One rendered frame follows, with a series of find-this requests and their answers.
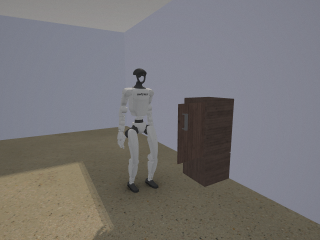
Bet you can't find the handle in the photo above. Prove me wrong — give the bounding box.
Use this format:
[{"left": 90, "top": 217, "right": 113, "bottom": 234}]
[{"left": 182, "top": 113, "right": 188, "bottom": 131}]

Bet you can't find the right robot upper arm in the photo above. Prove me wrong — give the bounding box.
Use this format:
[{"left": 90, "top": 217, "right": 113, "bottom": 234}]
[{"left": 120, "top": 87, "right": 133, "bottom": 113}]

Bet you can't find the robot right hand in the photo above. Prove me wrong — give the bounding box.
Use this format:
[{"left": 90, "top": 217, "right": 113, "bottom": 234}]
[{"left": 117, "top": 132, "right": 126, "bottom": 149}]

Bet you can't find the robot right shin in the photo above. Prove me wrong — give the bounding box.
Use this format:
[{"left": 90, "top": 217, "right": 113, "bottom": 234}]
[{"left": 128, "top": 158, "right": 138, "bottom": 184}]

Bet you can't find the cupboard door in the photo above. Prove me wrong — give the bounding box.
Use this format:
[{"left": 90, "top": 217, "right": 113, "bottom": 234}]
[{"left": 177, "top": 102, "right": 206, "bottom": 164}]

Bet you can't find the robot left forearm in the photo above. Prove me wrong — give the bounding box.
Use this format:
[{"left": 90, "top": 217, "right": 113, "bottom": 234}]
[{"left": 146, "top": 110, "right": 154, "bottom": 126}]

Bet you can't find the left robot upper arm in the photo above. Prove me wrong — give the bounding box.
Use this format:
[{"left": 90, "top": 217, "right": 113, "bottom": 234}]
[{"left": 147, "top": 88, "right": 154, "bottom": 111}]

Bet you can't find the robot right foot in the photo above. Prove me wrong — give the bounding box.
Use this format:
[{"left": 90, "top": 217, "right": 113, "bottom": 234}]
[{"left": 127, "top": 181, "right": 139, "bottom": 193}]

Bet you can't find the robot right forearm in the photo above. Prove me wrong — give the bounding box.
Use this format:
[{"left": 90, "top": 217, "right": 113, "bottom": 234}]
[{"left": 118, "top": 107, "right": 126, "bottom": 132}]

